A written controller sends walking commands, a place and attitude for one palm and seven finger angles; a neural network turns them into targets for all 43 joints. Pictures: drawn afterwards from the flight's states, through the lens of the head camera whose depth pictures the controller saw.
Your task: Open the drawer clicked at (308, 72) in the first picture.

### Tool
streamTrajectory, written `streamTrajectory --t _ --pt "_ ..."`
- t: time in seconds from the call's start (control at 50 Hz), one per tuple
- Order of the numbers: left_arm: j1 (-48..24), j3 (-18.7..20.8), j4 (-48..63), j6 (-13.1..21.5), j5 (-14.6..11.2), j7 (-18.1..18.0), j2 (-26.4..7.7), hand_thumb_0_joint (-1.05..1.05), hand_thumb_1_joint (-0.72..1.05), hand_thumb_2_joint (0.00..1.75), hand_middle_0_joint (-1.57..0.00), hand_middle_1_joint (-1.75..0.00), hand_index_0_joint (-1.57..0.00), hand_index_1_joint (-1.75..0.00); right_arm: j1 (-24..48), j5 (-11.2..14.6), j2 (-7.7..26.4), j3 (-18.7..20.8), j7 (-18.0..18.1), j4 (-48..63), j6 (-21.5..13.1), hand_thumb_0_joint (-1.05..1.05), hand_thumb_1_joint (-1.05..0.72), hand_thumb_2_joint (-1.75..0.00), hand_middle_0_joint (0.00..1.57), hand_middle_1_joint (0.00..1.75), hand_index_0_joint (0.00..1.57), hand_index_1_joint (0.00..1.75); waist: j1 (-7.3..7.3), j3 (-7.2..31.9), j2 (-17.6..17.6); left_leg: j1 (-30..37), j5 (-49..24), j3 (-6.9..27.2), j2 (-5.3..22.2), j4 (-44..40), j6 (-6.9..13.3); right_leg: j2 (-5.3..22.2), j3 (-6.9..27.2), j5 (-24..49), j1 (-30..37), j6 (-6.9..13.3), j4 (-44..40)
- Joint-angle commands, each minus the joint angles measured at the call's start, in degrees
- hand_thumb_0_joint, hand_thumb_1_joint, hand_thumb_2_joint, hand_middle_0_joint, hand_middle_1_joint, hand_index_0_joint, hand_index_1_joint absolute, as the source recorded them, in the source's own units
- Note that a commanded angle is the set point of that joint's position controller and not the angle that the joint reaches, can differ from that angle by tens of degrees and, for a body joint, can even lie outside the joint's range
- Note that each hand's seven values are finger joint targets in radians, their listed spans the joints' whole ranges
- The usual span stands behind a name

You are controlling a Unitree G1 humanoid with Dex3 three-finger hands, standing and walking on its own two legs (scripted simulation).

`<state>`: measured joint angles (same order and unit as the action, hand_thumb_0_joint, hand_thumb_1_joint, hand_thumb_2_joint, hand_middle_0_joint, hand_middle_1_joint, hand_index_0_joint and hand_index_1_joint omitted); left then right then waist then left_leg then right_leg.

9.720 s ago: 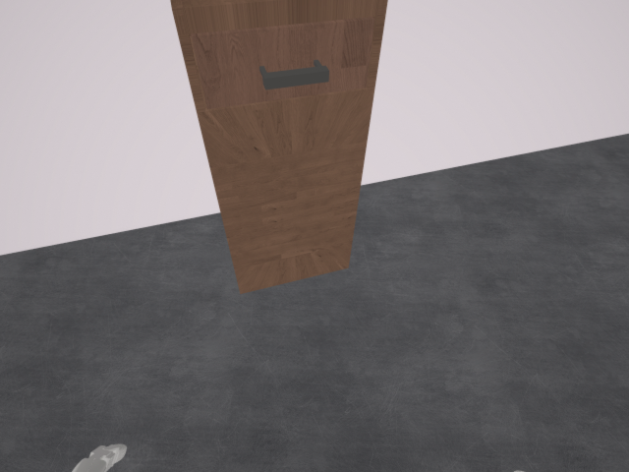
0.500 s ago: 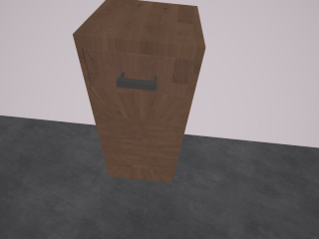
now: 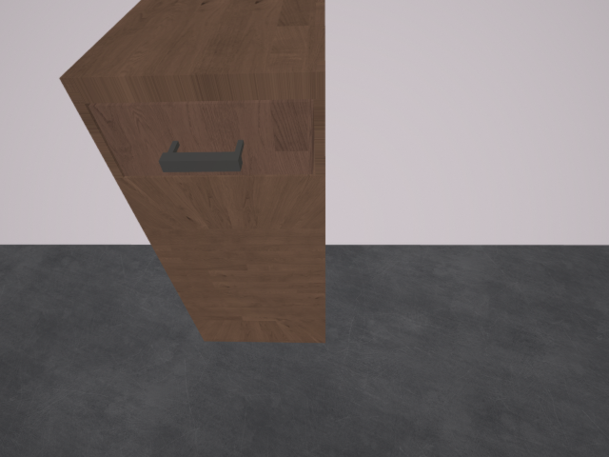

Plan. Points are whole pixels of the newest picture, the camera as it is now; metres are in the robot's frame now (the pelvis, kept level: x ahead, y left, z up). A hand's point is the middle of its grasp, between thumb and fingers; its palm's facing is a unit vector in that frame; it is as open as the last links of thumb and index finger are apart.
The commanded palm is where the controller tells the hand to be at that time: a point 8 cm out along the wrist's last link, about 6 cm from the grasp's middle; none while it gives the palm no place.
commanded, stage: come to a stop and stand still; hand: left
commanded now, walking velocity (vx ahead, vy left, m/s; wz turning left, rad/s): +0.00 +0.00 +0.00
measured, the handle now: (204, 153) +0.59 +0.21 +0.08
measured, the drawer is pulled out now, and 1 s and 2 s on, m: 0.00 0.00 0.00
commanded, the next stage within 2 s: look again from close up in 0.28 s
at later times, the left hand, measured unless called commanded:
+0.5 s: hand out of the picture -0.01 +0.17 -0.17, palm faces +0.05 -0.98 -0.19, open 7.4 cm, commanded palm none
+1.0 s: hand out of the picture +0.02 +0.28 -0.18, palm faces -0.02 -0.98 -0.20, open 7.4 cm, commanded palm none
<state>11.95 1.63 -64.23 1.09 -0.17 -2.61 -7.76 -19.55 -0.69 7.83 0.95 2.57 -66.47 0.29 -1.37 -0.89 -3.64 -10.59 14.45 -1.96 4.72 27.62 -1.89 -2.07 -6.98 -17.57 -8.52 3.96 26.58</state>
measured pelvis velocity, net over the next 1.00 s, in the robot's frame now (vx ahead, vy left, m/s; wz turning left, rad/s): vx -0.02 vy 0.10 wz -0.06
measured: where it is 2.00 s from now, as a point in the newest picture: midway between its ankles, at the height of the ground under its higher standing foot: outside the picture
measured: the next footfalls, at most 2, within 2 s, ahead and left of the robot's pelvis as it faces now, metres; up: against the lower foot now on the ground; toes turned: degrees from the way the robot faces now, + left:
right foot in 1.36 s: +0.04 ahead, -0.05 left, +0.00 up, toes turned -8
left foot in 1.68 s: +0.12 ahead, +0.17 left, +0.00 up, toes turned +9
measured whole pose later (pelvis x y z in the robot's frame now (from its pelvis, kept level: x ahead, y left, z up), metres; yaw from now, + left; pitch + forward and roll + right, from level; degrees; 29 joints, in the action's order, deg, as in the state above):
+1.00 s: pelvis -0.02 +0.10 +0.00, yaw -4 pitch -2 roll +0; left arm 16.4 0.5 -59.0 -1.4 1.1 -2.2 -10.7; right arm -17.0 -0.9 9.5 -0.1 1.2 -59.8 -0.4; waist 0.3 0.2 1.3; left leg -10.5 15.4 -5.9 -2.7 27.2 4.8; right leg 4.8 -0.7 -14.5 -10.3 -3.1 26.7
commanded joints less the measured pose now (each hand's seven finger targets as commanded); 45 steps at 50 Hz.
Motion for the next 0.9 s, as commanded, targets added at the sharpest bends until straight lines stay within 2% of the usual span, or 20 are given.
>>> streamTrajectory --t 0.0,0.06,0.1,0.14,0.34,0.36,0.38,0.4,0.42,0.44,0.46,0.5,0.52,0.56,0.58,0.6,0.62,0.68,0.78,0.88 --pt "4.64 -0.18 0.48 -0.14 0.23 0.13 -4.03 0.0 0.9 0.9 -0.2 -0.3 -0.2 -0.3 -4.42 -0.16 2.04 0.12 0.3 -0.17 -0.15 0.0 -0.9 -0.9 0.2 0.3 0.2 0.3 0.55 -5.3 6.46 1.51 -9.74 0.7 2.3 -4.03 0.91 9.64 8.82 17.5 -4.09 -1.34 -9.5" --pt "6.16 -0.03 -0.09 -0.24 0.35 0.12 -4.98 0.0 0.9 0.9 -0.2 -0.3 -0.2 -0.3 -2.35 -0.08 2.1 0.05 0.41 0.11 0.04 0.0 -0.9 -0.9 0.2 0.3 0.2 0.3 0.97 -6.21 3.49 1.96 -11.08 0.22 2.05 -4.22 0.93 9.35 8.93 22.29 -2.79 -2.46 -9.19" --pt "6.99 0.08 -0.21 -0.05 0.3 0.01 -5.61 0.0 0.9 0.9 -0.2 -0.3 -0.2 -0.3 -1.99 -0.06 2.51 0.01 0.56 0.52 -0.01 0.0 -0.9 -0.9 0.2 0.3 0.2 0.3 1.0 -3.21 3.95 2.4 -11.97 -0.23 1.94 -3.99 0.88 9.61 8.78 28.79 0.76 -3.24 -8.45" --pt "7.41 0.09 -0.37 0.05 0.31 -0.07 -5.86 0.0 0.9 0.9 -0.2 -0.3 -0.2 -0.3 -1.03 -0.02 3.14 0.11 0.68 0.76 0.11 0.0 -0.9 -0.9 0.2 0.3 0.2 0.3 0.93 -1.69 5.06 3.14 -10.59 -0.57 1.82 -4.03 0.66 9.99 9.07 31.4 2.09 -3.31 -8.43" --pt "9.29 -0.26 -1.1 0.2 0.41 -0.17 -5.15 0.0 0.9 0.9 -0.2 -0.3 -0.2 -0.3 0.97 0.1 4.31 -0.06 0.82 1.32 -0.2 0.0 -0.9 -0.9 0.2 0.3 0.2 0.3 1.14 -0.07 4.91 5.72 -13.33 -0.41 2.28 -5.14 1.0 9.59 8.29 32.24 3.03 -3.08 -8.09" --pt "11.46 -0.79 3.36 1.08 1.45 -0.42 -13.61 0.0 0.9 0.9 -0.2 -0.3 -0.2 -0.3 3.94 -0.19 9.01 1.03 -0.56 8.59 0.48 0.0 -0.9 -0.9 0.2 0.3 0.2 0.3 0.62 -9.06 12.5 -0.93 -4.56 1.22 -1.09 1.9 1.54 9.44 10.34 34.67 -2.81 -6.04 -8.29" --pt "10.68 0.35 2.97 1.65 1.19 -0.76 -9.1 0.0 0.9 0.9 -0.2 -0.3 -0.2 -0.3 3.0 -0.65 7.37 0.82 -0.37 10.12 -0.35 0.0 -0.9 -0.9 0.2 0.3 0.2 0.3 0.74 -2.24 5.53 -4.0 1.12 0.78 -0.51 3.74 2.48 13.34 13.93 34.63 0.52 -4.57 -5.05" --pt "9.77 1.62 3.81 1.7 1.73 -0.69 -11.15 0.0 0.9 0.9 -0.2 -0.3 -0.2 -0.3 2.63 -0.9 7.73 2.05 0.37 9.76 -0.87 0.0 -0.9 -0.9 0.2 0.3 0.2 0.3 0.42 2.66 2.68 -5.44 0.52 0.96 -1.58 5.64 2.79 13.91 14.84 44.28 5.54 -3.05 -3.2" --pt "11.07 1.11 4.58 1.72 1.54 -0.55 -10.19 0.0 0.9 0.9 -0.2 -0.3 -0.2 -0.3 2.27 -0.51 6.98 1.69 0.53 9.83 -1.09 0.0 -0.9 -0.9 0.2 0.3 0.2 0.3 1.26 6.01 3.01 -6.12 1.34 1.09 -1.64 7.11 3.0 14.45 14.07 46.2 8.39 -1.37 -2.35" --pt "12.44 1.1 5.03 1.69 1.72 -0.55 -8.96 0.0 0.9 0.9 -0.2 -0.3 -0.2 -0.3 2.11 -0.28 6.06 1.45 0.46 10.45 -1.1 0.0 -0.9 -0.9 0.2 0.3 0.2 0.3 1.64 7.2 5.39 -7.66 2.54 1.06 -1.87 8.24 2.96 14.53 14.56 48.01 9.62 -0.25 -1.7" --pt "12.34 0.66 5.26 1.35 1.72 -0.51 -8.32 0.0 0.9 0.9 -0.2 -0.3 -0.2 -0.3 1.68 -0.24 5.1 0.97 0.2 11.0 -0.73 0.0 -0.9 -0.9 0.2 0.3 0.2 0.3 1.39 6.21 9.58 -8.24 3.85 0.92 -1.92 8.35 3.15 14.53 13.78 47.17 9.4 0.31 -1.75" --pt "10.99 0.83 6.43 0.96 1.78 -0.5 -7.8 0.0 0.9 0.9 -0.2 -0.3 -0.2 -0.3 2.04 -0.14 6.17 1.52 0.11 11.53 -0.55 0.0 -0.9 -0.9 0.2 0.3 0.2 0.3 1.16 2.99 12.83 -7.6 3.51 1.4 -1.53 7.18 3.45 13.81 12.88 39.17 4.89 1.56 -2.52" --pt "10.01 0.69 7.25 0.72 1.71 -0.41 -7.85 0.0 0.9 0.9 -0.2 -0.3 -0.2 -0.3 2.02 -0.17 6.56 1.48 0.09 11.57 -0.55 0.0 -0.9 -0.9 0.2 0.3 0.2 0.3 0.85 1.05 12.14 -6.6 1.42 1.26 -1.38 5.42 3.54 13.13 11.92 35.0 2.54 1.62 -2.83" --pt "8.8 0.13 7.9 0.38 1.43 -0.37 -6.63 0.0 0.9 0.9 -0.2 -0.3 -0.2 -0.3 0.1 -0.33 5.8 0.93 -0.26 10.64 -1.04 0.0 -0.9 -0.9 0.2 0.3 0.2 0.3 0.08 0.4 7.44 -1.26 -9.81 2.02 -0.14 -0.09 3.82 9.6 8.8 27.67 -1.28 -0.05 -0.68" --pt "9.11 0.1 7.94 0.27 1.27 -0.31 -6.31 0.0 0.9 0.9 -0.2 -0.3 -0.2 -0.3 -0.23 -0.48 7.14 0.99 -0.18 9.98 -1.48 0.0 -0.9 -0.9 0.2 0.3 0.2 0.3 0.58 0.25 3.26 0.15 -18.21 3.31 1.34 0.16 4.17 7.84 7.72 24.96 -2.33 -0.98 0.95" --pt "9.81 0.08 7.76 0.18 1.03 -0.27 -6.61 0.0 0.9 0.9 -0.2 -0.3 -0.2 -0.3 0.11 -0.56 8.21 1.11 -0.03 9.72 -1.61 0.0 -0.9 -0.9 0.2 0.3 0.2 0.3 1.31 0.26 1.26 0.49 -23.49 3.43 2.31 1.26 4.34 7.36 7.08 23.04 -2.4 -1.35 1.16" --pt "10.24 0.22 7.45 0.05 0.96 -0.3 -7.05 0.0 0.9 0.9 -0.2 -0.3 -0.2 -0.3 0.86 -0.46 8.13 1.11 0.02 9.67 -1.56 0.0 -0.9 -0.9 0.2 0.3 0.2 0.3 1.65 0.49 -0.37 0.38 -25.25 3.16 2.29 1.29 4.16 7.54 6.9 22.6 -1.58 -1.51 0.96" --pt "9.77 -0.14 7.45 -0.52 1.01 -0.25 -7.04 0.0 0.9 0.9 -0.2 -0.3 -0.2 -0.3 1.38 -0.44 8.07 0.71 -0.21 9.8 -1.52 0.0 -0.9 -0.9 0.2 0.3 0.2 0.3 1.78 -1.02 1.69 -1.66 -21.25 3.77 2.21 -0.78 4.3 7.23 6.67 17.3 -1.11 -2.25 0.52" --pt "8.11 -0.53 7.76 -1.26 1.16 0.02 -6.97 0.0 0.9 0.9 -0.2 -0.3 -0.2 -0.3 2.06 -0.51 9.08 0.63 -0.54 9.7 -1.78 0.0 -0.9 -0.9 0.2 0.3 0.2 0.3 2.11 -3.25 0.8 -4.58 -12.0 6.22 2.95 -6.44 5.13 6.57 6.17 7.77 -1.51 -3.63 -0.5" --pt "7.43 -0.63 7.71 -1.65 1.44 0.24 -6.72 0.0 0.9 0.9 -0.2 -0.3 -0.2 -0.3 1.94 -0.45 9.93 0.85 -0.74 9.69 -1.82 0.0 -0.9 -0.9 0.2 0.3 0.2 0.3 2.1 -4.53 0.65 -5.81 -1.59 8.65 3.59 -11.92 5.27 6.55 5.79 5.74 -2.48 -4.37 -0.61"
